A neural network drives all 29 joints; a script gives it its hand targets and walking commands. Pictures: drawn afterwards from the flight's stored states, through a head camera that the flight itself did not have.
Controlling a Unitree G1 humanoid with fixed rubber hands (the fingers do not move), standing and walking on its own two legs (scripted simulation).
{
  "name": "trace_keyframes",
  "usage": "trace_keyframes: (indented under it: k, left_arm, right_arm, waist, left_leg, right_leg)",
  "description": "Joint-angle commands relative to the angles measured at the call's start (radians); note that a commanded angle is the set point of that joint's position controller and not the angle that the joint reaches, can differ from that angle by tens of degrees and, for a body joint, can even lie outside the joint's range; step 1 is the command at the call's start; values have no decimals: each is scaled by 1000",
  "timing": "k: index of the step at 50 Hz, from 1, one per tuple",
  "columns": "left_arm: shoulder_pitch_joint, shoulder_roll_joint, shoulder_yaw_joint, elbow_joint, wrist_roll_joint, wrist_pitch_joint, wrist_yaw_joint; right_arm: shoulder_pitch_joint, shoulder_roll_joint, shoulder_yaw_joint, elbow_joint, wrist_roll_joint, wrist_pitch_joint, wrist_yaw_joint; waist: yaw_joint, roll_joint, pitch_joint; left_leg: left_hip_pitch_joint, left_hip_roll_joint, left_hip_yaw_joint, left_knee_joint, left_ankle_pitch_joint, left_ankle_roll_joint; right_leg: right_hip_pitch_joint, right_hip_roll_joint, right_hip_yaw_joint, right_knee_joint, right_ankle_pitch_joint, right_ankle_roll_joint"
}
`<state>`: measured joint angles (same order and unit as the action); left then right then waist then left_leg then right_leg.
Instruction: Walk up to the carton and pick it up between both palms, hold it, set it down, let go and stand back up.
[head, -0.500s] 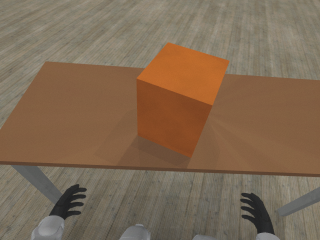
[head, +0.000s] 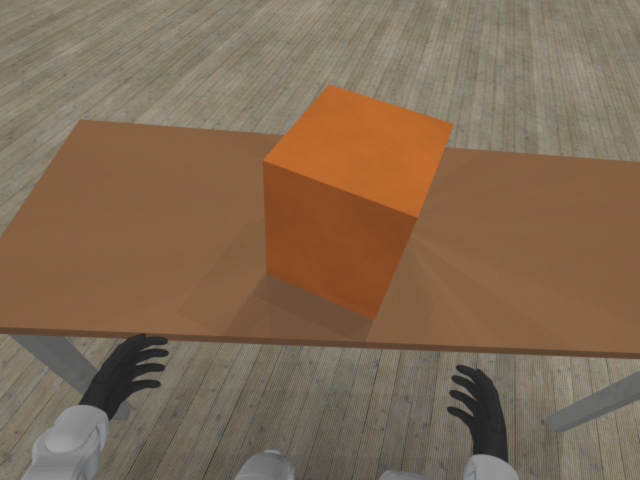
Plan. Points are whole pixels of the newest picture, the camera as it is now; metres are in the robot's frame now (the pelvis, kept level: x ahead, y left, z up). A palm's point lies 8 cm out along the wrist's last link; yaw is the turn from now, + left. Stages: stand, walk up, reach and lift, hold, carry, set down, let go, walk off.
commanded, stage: reach and lift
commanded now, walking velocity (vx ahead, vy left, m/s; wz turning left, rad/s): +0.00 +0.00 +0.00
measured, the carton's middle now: (352, 205) +0.51 -0.03 +0.03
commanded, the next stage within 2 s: none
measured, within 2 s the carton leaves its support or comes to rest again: neither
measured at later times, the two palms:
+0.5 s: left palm (110, 352) +0.27 +0.28 -0.01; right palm (461, 398) +0.22 -0.15 +0.00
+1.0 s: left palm (116, 310) +0.32 +0.28 +0.01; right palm (459, 365) +0.25 -0.15 +0.02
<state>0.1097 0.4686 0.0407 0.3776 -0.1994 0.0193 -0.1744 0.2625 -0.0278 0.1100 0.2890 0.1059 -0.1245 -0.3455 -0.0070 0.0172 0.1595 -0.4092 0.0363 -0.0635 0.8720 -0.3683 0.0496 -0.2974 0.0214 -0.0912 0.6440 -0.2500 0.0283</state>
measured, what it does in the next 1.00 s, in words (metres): shifts its weight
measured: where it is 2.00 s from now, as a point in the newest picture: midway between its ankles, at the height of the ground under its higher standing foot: outside the picture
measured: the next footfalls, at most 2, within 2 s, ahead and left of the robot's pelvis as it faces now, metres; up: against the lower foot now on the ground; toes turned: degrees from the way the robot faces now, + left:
none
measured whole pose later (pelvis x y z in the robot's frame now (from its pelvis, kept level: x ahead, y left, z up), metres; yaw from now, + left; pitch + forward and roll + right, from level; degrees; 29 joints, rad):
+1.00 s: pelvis +0.06 +0.03 +0.01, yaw +0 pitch -1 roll -9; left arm 0.08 0.52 0.01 0.08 -0.27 0.08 -0.13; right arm 0.25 0.04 0.04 0.14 0.18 -0.18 -0.35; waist -0.01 0.01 0.16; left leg -0.41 0.03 -0.06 0.86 -0.44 0.06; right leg -0.25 0.02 -0.09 0.54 -0.27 0.03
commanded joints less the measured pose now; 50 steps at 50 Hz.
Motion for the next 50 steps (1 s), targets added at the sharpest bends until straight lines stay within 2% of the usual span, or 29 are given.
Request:
trace_keyframes:
  k: [1,3,4,6,8,9,11,13,15,20,25,29,30,32,34,36,38,41,43,45,46,48,50]
  left_arm:
    - [-220,293,22,-307,-117,-110,-14]
    - [-235,306,24,-288,-121,-121,-23]
    - [-253,314,24,-318,-127,-130,-23]
    - [-255,320,19,-331,-126,-140,-27]
    - [-260,328,23,-346,-136,-149,-34]
    - [-224,325,26,-382,-127,-157,-34]
    - [-261,334,23,-373,-148,-155,-39]
    - [-253,322,20,-415,-140,-153,-33]
    - [-254,319,21,-402,-143,-139,-35]
    - [-230,300,19,-449,-146,-114,-27]
    - [-241,284,18,-505,-141,-91,-17]
    - [-236,264,11,-526,-134,-75,-10]
    - [-244,267,14,-535,-132,-69,-6]
    - [-244,261,2,-539,-142,-59,-5]
    - [-248,252,-8,-570,-143,-54,7]
    - [-249,248,-9,-599,-146,-44,18]
    - [-250,237,-18,-612,-147,-31,22]
    - [-263,232,-10,-648,-142,-17,33]
    - [-264,224,-15,-657,-145,-5,38]
    - [-301,221,-20,-666,-147,6,44]
    - [-333,220,-23,-651,-153,17,48]
    - [-321,212,-31,-677,-151,28,58]
    - [-357,217,-30,-672,-158,39,65]
  right_arm:
    - [-36,63,-18,-324,-5,-89,-31]
    - [-29,85,5,-322,-2,-89,-39]
    - [-34,87,18,-340,9,-92,-38]
    - [-5,112,30,-331,14,-95,-47]
    - [-7,129,40,-350,19,-100,-57]
    - [38,135,45,-364,29,-107,-58]
    - [-4,141,41,-373,25,-111,-62]
    - [-12,127,31,-373,28,-116,-62]
    - [-27,127,25,-373,23,-110,-67]
    - [-33,141,13,-394,22,-121,-68]
    - [-60,108,-7,-408,30,-128,-61]
    - [-69,85,-30,-396,35,-134,-55]
    - [-81,80,-27,-403,41,-133,-51]
    - [-88,70,-38,-415,34,-136,-50]
    - [-106,53,-50,-426,36,-138,-43]
    - [-103,44,-59,-429,36,-133,-36]
    - [-117,15,-82,-420,36,-136,-30]
    - [-137,-8,-94,-426,42,-134,-22]
    - [-151,-26,-104,-438,45,-136,-17]
    - [-184,-38,-113,-436,48,-130,-12]
    - [-223,-51,-123,-438,48,-125,-8]
    - [-212,-68,-137,-453,55,-118,-2]
    - [-250,-78,-151,-462,51,-105,0]
  waist:
    - [-5,176,-303]
    - [-3,166,-294]
    - [5,170,-310]
    - [-1,200,-296]
    - [0,188,-290]
    - [7,201,-292]
    - [0,192,-301]
    - [0,232,-300]
    - [0,232,-297]
    - [0,216,-321]
    - [-4,236,-349]
    - [-18,249,-358]
    - [-11,253,-368]
    - [-19,235,-383]
    - [-25,251,-403]
    - [-28,254,-408]
    - [-35,254,-434]
    - [-37,269,-451]
    - [-39,255,-476]
    - [-47,260,-493]
    - [-52,257,-491]
    - [-60,263,-497]
    - [-68,247,-515]
  left_leg:
    - [-130,91,26,-456,-182,26]
    - [-103,80,31,-434,-150,24]
    - [-85,82,26,-429,-143,22]
    - [-84,78,21,-426,-140,19]
    - [-57,73,14,-412,-125,16]
    - [-40,76,14,-417,-112,14]
    - [-23,72,8,-402,-105,6]
    - [-25,83,-7,-418,-114,1]
    - [-18,83,-8,-418,-117,-4]
    - [88,66,-2,-394,-7,-35]
    - [124,65,-9,-393,43,-50]
    - [170,59,-14,-385,139,-71]
    - [179,59,-16,-380,156,-73]
    - [210,60,-21,-366,211,-84]
    - [249,58,-29,-361,228,-94]
    - [272,58,-25,-354,287,-106]
    - [337,65,-34,-335,401,-124]
    - [373,64,-35,-321,489,-141]
    - [390,63,-29,-313,541,-147]
    - [402,66,-36,-308,561,-152]
    - [385,62,-34,-311,525,-150]
    - [401,61,-28,-319,545,-152]
    - [407,70,-37,-319,549,-155]
  right_leg:
    - [441,19,117,-50,-115,-44]
    - [405,6,125,-67,-127,-48]
    - [387,3,124,-69,-132,-54]
    - [378,-1,127,-74,-117,-58]
    - [337,-12,130,-87,-125,-61]
    - [341,-6,123,-87,-101,-62]
    - [301,-17,123,-96,-111,-67]
    - [306,-9,109,-87,-75,-71]
    - [308,-10,106,-94,-70,-73]
    - [227,-27,98,-138,-33,-89]
    - [214,-19,81,-141,11,-95]
    - [199,-12,74,-151,56,-95]
    - [193,-12,76,-152,59,-98]
    - [181,-10,78,-161,76,-99]
    - [148,-12,78,-166,71,-101]
    - [138,-9,76,-172,90,-101]
    - [108,-5,73,-180,112,-101]
    - [101,-3,71,-186,148,-102]
    - [103,1,70,-191,173,-102]
    - [96,2,69,-189,175,-102]
    - [92,1,69,-189,162,-104]
    - [97,3,62,-193,188,-102]
    - [103,2,67,-186,193,-98]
